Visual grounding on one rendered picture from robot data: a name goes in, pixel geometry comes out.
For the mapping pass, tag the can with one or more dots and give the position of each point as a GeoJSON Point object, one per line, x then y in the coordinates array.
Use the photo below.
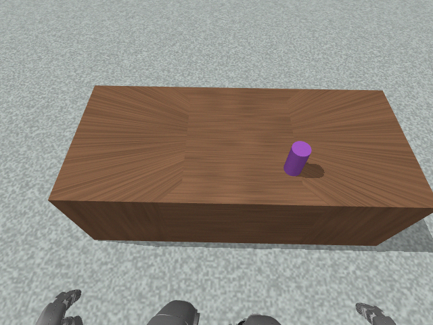
{"type": "Point", "coordinates": [297, 158]}

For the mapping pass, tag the left robot hand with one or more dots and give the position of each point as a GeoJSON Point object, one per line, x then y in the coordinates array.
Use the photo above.
{"type": "Point", "coordinates": [54, 313]}

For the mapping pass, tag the right robot hand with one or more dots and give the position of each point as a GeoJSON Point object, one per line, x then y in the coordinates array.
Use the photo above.
{"type": "Point", "coordinates": [374, 315]}

